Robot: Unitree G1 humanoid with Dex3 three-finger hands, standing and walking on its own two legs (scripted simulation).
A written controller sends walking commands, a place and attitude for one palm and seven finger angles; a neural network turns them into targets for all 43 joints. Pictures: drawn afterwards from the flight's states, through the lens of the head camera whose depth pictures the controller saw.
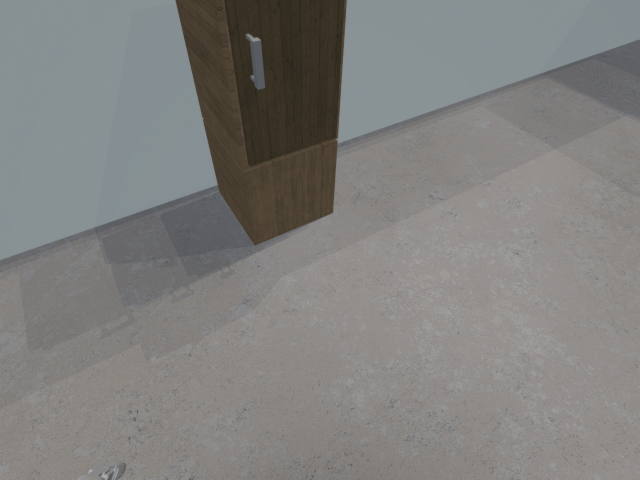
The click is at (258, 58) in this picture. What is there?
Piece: cupboard door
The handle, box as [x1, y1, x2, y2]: [245, 34, 264, 89]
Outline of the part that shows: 245,34 246,38 250,41 253,74 250,77 258,89 264,87 260,40 257,37 254,38 249,34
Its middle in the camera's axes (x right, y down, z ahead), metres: -0.18 -0.48 +1.05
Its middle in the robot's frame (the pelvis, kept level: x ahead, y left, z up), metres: +1.10 +0.24 +0.01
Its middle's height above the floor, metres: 0.78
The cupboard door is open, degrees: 0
